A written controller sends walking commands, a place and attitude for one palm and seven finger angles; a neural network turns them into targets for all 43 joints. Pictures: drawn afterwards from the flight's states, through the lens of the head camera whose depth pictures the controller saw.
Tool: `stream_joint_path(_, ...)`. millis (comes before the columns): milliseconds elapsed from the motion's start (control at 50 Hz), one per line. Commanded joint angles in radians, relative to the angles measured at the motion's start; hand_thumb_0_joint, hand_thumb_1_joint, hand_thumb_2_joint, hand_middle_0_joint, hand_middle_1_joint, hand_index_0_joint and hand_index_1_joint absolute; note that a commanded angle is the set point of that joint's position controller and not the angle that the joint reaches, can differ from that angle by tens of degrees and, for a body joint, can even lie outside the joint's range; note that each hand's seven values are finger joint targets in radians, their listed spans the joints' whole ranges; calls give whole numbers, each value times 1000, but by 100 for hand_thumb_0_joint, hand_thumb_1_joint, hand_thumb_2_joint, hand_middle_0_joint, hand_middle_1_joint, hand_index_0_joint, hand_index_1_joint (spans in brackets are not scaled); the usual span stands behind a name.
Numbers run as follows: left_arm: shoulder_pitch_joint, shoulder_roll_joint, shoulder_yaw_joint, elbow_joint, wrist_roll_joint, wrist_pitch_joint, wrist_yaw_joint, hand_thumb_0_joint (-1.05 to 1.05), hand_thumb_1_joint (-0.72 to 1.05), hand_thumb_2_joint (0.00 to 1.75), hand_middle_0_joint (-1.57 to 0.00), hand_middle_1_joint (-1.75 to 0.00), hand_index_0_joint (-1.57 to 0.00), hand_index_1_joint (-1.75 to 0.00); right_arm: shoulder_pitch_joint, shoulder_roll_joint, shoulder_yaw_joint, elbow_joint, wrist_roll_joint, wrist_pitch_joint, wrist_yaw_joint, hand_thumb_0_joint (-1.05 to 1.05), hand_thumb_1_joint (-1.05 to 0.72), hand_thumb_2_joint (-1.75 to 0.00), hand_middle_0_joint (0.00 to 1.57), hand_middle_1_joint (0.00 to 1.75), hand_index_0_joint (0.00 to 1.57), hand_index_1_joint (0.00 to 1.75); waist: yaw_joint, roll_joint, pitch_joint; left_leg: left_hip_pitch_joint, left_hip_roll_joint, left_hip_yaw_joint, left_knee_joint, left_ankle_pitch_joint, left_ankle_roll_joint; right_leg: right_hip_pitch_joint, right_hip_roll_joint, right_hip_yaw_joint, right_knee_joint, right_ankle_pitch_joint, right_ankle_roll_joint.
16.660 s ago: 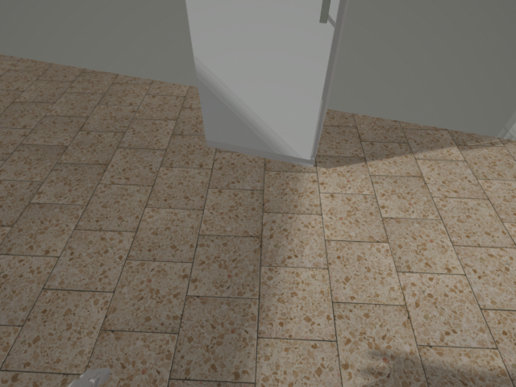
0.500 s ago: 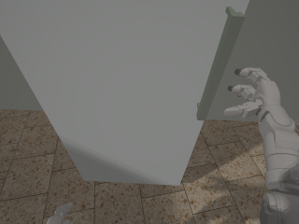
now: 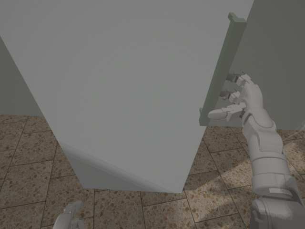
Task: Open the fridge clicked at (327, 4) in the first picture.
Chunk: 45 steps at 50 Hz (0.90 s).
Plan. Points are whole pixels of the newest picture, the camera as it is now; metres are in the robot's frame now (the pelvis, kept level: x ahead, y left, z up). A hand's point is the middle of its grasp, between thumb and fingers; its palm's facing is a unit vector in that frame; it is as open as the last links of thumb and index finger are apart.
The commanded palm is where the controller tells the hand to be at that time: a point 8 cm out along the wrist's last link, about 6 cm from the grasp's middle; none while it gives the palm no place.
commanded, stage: feel for the door with the fingertips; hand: right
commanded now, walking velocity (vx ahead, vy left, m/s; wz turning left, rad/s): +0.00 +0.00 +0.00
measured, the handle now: (215, 78) +0.47 -0.12 +0.20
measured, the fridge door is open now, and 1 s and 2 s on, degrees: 0 0 0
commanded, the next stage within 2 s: slide the fingers in behind the handle in 0.36 s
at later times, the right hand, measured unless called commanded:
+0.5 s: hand (225, 92) +0.43 -0.15 +0.18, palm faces +0.00 +1.00 +0.00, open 13.6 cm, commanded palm +0.42 -0.20 +0.18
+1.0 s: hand (220, 97) +0.41 -0.13 +0.18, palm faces -0.01 +1.00 +0.00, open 14.0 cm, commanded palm +0.39 -0.18 +0.18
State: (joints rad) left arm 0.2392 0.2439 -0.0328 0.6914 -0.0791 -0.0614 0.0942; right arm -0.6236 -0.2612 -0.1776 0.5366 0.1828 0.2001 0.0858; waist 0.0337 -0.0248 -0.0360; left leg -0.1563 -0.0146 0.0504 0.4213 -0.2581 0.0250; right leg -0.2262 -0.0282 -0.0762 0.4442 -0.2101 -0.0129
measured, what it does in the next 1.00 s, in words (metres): stands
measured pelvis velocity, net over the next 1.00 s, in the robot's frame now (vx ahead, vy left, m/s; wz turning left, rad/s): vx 0.00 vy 0.00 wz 0.00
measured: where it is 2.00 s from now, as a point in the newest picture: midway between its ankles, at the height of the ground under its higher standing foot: outside the picture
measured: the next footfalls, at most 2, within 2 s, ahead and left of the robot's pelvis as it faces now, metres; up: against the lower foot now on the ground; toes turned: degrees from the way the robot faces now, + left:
none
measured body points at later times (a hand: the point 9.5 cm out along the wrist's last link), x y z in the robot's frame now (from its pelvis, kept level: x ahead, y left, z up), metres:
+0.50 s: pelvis +0.00 +0.01 +0.00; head +0.00 +0.01 +0.45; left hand +0.09 +0.27 -0.11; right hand +0.43 -0.20 +0.18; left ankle -0.02 +0.10 -0.74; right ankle +0.02 -0.11 -0.74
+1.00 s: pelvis +0.00 +0.00 +0.00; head -0.02 +0.01 +0.45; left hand +0.12 +0.26 -0.10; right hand +0.41 -0.19 +0.18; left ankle -0.02 +0.10 -0.74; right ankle +0.02 -0.11 -0.74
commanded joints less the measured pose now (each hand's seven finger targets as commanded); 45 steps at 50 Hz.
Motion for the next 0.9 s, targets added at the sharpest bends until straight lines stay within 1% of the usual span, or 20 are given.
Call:
stream_joint_path(0, -67, 138, 48, -123, 10, -41, 16, 0, 90, 90, -20, -30, -20, -30, -532, -226, -72, -204, -1, -87, -14, 0, 50, -30, 30, 120, 30, 120, 8, 46, -237, -34, -4, -30, -61, 259, -8, 178, 11, 55, -28, 197, -21)
stream_joint_path(20, -62, 147, 50, -122, 12, -38, 17, 0, 90, 90, -20, -30, -20, -30, -523, -254, -89, -194, -1, -95, -11, 0, 50, -30, 30, 120, 30, 120, 6, 59, -247, -16, -3, -32, -59, 267, -8, 178, 10, 55, -29, 205, -22)
stream_joint_path(80, -61, 136, 48, -124, 8, -43, 17, 0, 90, 90, -20, -30, -20, -30, -560, -204, -38, -182, 1, -106, 9, 0, 50, -30, 30, 120, 30, 120, 16, 13, -258, -28, -2, -34, -57, 273, -7, 186, 14, 54, -25, 203, -20)
stream_joint_path(120, -49, 149, 54, -119, 8, -41, 17, 0, 90, 90, -20, -30, -20, -30, -521, -238, -72, -135, 7, -107, 18, 0, 50, -30, 30, 120, 30, 120, 11, 49, -259, -16, -3, -33, -56, 293, -8, 178, 14, 54, -21, 213, -22)
stream_joint_path(160, -47, 141, 53, -120, 4, -43, 15, 0, 90, 90, -20, -30, -20, -30, -556, -194, -30, -133, 10, -105, 28, 0, 50, -30, 30, 120, 30, 120, 21, 34, -257, -28, 0, -31, -53, 306, -9, 177, 16, 55, -19, 218, -22)
stream_joint_path(260, -30, 145, 59, -108, 5, -50, 14, 0, 90, 90, -20, -30, -20, -30, -608, -201, -32, -109, 10, -115, 27, 0, 50, -30, 30, 120, 30, 120, 30, 34, -264, -45, -1, -34, -54, 289, -10, 173, 18, 58, -14, 202, -25)
stream_joint_path(320, -14, 153, 63, -99, 9, -51, 13, 0, 90, 90, -20, -30, -20, -30, -612, -249, -74, -82, 4, -130, 15, 0, 50, -30, 30, 120, 30, 120, 25, 47, -275, -36, -3, -35, -53, 281, -11, 164, 18, 60, -13, 198, -26)
stream_joint_path(420, 14, 159, 68, -86, 14, -60, 12, 0, 90, 90, -20, -30, -20, -30, -662, -275, -88, -30, -6, -161, 16, 0, 50, -30, 30, 120, 30, 120, 34, 51, -280, -42, -2, -42, -51, 284, -14, 152, 20, 59, -9, 190, -30)
stream_joint_path(460, 15, 150, 65, -84, 10, -63, 11, 0, 90, 90, -20, -30, -20, -30, -674, -252, -64, -16, -5, -169, 25, 0, 50, -30, 30, 120, 30, 120, 39, 35, -277, -47, 0, -41, -51, 275, -13, 144, 20, 56, -10, 179, -28)
stream_joint_path(520, 23, 156, 69, -86, 10, -67, 8, 0, 90, 90, -20, -30, -20, -30, -650, -269, -83, -5, 0, -182, 30, 0, 50, -30, 30, 120, 30, 120, 32, 44, -281, -39, -3, -39, -49, 274, -13, 141, 20, 58, -9, 179, -28)
stream_joint_path(540, 15, 152, 66, -95, 7, -68, 7, 0, 90, 90, -20, -30, -20, -30, -635, -254, -68, -21, 0, -185, 34, 0, 50, -30, 30, 120, 30, 120, 22, 21, -291, -35, -1, -40, -46, 270, -10, 142, 21, 58, -13, 179, -27)
stream_joint_path(560, 12, 147, 66, -96, 6, -72, 5, 0, 90, 90, -20, -30, -20, -30, -660, -214, -36, -44, 3, -189, 36, 0, 50, -30, 30, 120, 30, 120, 35, 20, -288, -45, -4, -38, -49, 273, -11, 156, 21, 57, -11, 183, -28)
stream_joint_path(600, 14, 150, 67, -98, 6, -74, 5, 0, 90, 90, -20, -30, -20, -30, -644, -234, -56, -60, 7, -190, 35, 0, 50, -30, 30, 120, 30, 120, 27, 10, -301, -43, -6, -38, -51, 261, -10, 160, 20, 57, -14, 176, -26)
stream_joint_path(640, 7, 152, 66, -101, 3, -71, 6, 0, 90, 90, -20, -30, -20, -30, -596, -245, -67, -39, 7, -184, 33, 0, 50, -30, 30, 120, 30, 120, 21, 49, -272, -40, -5, -36, -53, 247, -13, 137, 16, 56, -20, 162, -29)
stream_joint_path(680, 6, 149, 65, -98, 3, -73, 4, 0, 90, 90, -20, -30, -20, -30, -613, -232, -58, -43, 5, -182, 29, 0, 50, -30, 30, 120, 30, 120, 23, 36, -258, -57, -8, -35, -58, 222, -11, 140, 16, 59, -22, 145, -26)
stream_joint_path(720, 0, 153, 68, -112, 6, -71, 3, 0, 90, 90, -20, -30, -20, -30, -574, -251, -84, -96, 2, -182, 17, 0, 50, -30, 30, 120, 30, 120, 2, 30, -302, -21, -9, -33, -52, 247, -7, 161, 16, 58, -24, 180, -27)
stream_joint_path(760, -14, 141, 65, -122, 3, -72, 0, 0, 90, 90, -20, -30, -20, -30, -555, -210, -53, -145, 1, -178, 14, 0, 50, -30, 30, 120, 30, 120, 3, 16, -315, -12, -8, -32, -49, 275, -6, 179, 14, 54, -25, 206, -26)
stream_joint_path(780, -19, 139, 64, -120, 3, -73, -2, 0, 90, 90, -20, -30, -20, -30, -526, -185, -43, -135, 6, -168, 12, 0, 50, -30, 30, 120, 30, 120, -1, 31, -288, -21, -11, -29, -52, 275, -7, 171, 13, 53, -26, 204, -25)
stream_joint_path(820, -29, 148, 65, -127, 3, -65, -2, 0, 90, 90, -20, -30, -20, -30, -472, -205, -63, -149, 3, -151, 5, 0, 50, -30, 30, 120, 30, 120, -10, 44, -274, -8, -12, -28, -56, 277, -8, 168, 12, 51, -30, 208, -25)
stream_joint_path(880, -45, 138, 62, -127, 3, -61, 0, 0, 90, 90, -20, -30, -20, -30, -514, -192, -49, -205, 0, -131, -9, 0, 50, -30, 30, 120, 30, 120, -3, 27, -271, -20, -11, -29, -59, 270, -8, 180, 12, 51, -34, 202, -24)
